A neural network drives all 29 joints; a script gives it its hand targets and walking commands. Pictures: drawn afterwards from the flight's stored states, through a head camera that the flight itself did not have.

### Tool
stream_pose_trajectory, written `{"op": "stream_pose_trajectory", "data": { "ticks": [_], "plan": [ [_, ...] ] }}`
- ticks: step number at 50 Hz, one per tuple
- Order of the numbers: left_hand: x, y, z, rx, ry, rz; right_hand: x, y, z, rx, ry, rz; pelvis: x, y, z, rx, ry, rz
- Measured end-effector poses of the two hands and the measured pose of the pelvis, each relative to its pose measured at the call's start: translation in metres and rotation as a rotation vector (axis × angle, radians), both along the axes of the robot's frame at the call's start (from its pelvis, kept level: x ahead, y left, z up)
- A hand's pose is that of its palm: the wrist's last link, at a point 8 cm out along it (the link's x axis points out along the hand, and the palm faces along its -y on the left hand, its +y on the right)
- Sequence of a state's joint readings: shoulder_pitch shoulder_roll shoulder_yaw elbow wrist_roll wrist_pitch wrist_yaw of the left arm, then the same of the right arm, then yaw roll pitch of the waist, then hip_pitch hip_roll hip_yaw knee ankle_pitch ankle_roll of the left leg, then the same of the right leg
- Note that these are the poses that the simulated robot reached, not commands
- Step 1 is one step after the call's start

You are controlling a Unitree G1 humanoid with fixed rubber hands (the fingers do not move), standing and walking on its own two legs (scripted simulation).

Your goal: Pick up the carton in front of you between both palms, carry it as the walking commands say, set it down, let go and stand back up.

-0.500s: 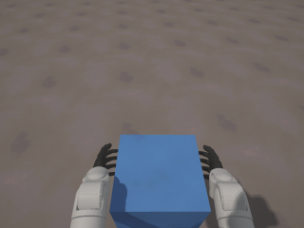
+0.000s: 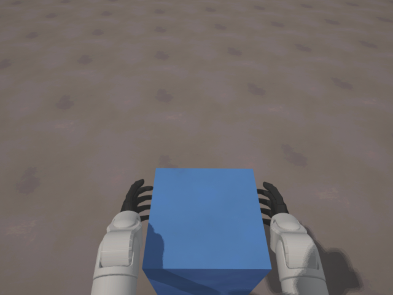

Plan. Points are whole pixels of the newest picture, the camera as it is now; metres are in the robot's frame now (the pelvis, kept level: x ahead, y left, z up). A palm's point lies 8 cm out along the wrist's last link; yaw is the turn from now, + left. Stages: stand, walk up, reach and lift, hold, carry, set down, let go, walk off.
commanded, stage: carry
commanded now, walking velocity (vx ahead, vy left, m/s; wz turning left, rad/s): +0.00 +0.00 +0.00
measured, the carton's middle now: (203, 236) +0.28 +0.00 -0.05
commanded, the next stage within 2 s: hold in 0.62 s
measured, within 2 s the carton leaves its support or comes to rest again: neither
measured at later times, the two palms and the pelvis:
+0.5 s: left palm (134, 218) +0.28 +0.14 +0.04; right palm (283, 221) +0.27 -0.16 +0.04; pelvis -0.01 -0.01 +0.00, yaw +0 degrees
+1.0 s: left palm (151, 206) +0.30 +0.11 +0.05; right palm (304, 242) +0.22 -0.18 +0.05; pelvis -0.01 +0.03 +0.01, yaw -12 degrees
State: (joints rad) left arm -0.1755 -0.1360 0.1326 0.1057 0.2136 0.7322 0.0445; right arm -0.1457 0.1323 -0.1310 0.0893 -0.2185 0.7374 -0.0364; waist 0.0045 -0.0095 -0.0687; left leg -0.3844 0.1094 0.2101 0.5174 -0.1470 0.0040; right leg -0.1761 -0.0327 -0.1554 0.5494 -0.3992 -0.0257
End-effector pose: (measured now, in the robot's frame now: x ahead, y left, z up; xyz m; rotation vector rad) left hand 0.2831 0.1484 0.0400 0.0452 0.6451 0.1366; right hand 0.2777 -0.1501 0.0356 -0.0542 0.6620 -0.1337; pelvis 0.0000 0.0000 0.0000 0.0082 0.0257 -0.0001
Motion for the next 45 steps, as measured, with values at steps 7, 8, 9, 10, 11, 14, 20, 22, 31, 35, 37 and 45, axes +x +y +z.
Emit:
{"op": "stream_pose_trajectory", "data": {
  "ticks": [7,8,9,10,11,14,20,22,31,35,37,45],
  "plan": [
    [0.000,-0.003,0.002,0.000,-0.004,-0.004,-0.001,-0.003,0.002,0.001,-0.004,-0.003,-0.002,-0.002,0.000,0.000,-0.003,-0.002],
    [0.000,-0.003,0.002,0.000,-0.003,-0.004,-0.001,-0.003,0.002,0.001,-0.003,-0.004,-0.002,-0.002,0.000,0.000,-0.003,-0.002],
    [-0.001,-0.004,0.002,0.000,-0.003,-0.004,-0.001,-0.004,0.002,0.000,-0.003,-0.004,-0.003,-0.003,0.000,0.000,-0.003,-0.002],
    [-0.001,-0.004,0.002,0.000,-0.003,-0.005,-0.002,-0.004,0.002,0.000,-0.003,-0.004,-0.003,-0.003,0.000,0.001,-0.003,-0.002],
    [-0.001,-0.005,0.002,0.000,-0.003,-0.005,-0.002,-0.004,0.002,0.000,-0.003,-0.004,-0.003,-0.003,0.000,0.001,-0.003,-0.002],
    [-0.002,-0.006,0.001,0.000,-0.001,-0.006,-0.003,-0.005,0.002,-0.002,-0.001,-0.003,-0.004,-0.004,0.000,0.000,-0.004,-0.002],
    [-0.005,-0.007,0.000,-0.002,0.002,-0.004,-0.006,-0.007,0.000,-0.001,0.002,-0.002,-0.006,-0.006,0.000,0.001,-0.006,-0.001],
    [-0.006,-0.007,0.000,-0.002,0.002,-0.004,-0.007,-0.007,0.000,-0.001,0.002,-0.002,-0.007,-0.006,0.000,0.001,-0.006,-0.002],
    [-0.007,-0.009,0.002,0.001,-0.003,-0.005,-0.008,-0.009,0.002,0.001,-0.002,-0.002,-0.008,-0.008,0.000,0.002,-0.006,-0.002],
    [-0.011,-0.012,0.001,0.005,0.005,-0.026,-0.015,-0.012,0.001,-0.009,0.006,-0.002,-0.009,-0.007,0.008,0.012,-0.065,-0.062],
    [-0.010,-0.019,0.000,0.000,0.014,-0.062,-0.023,-0.019,-0.001,-0.008,0.016,-0.035,-0.010,-0.004,0.011,0.004,-0.083,-0.097],
    [0.009,-0.046,0.005,0.006,0.010,-0.221,-0.053,-0.039,0.005,-0.004,0.013,-0.203,-0.013,0.015,0.014,-0.016,-0.115,-0.188]
  ]
}}
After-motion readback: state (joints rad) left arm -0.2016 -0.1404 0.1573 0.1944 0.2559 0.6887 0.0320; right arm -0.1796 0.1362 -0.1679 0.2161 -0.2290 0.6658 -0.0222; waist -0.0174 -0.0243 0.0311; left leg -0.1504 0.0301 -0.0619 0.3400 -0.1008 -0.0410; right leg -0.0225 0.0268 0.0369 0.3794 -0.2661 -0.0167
